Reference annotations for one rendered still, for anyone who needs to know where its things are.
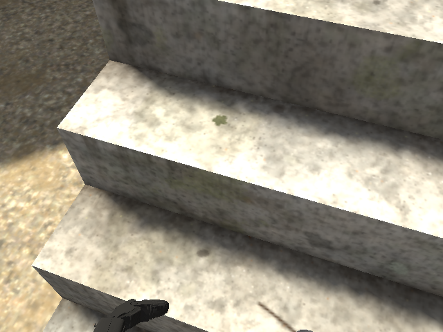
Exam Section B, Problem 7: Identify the robot left hand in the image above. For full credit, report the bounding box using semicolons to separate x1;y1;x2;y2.
93;299;169;332

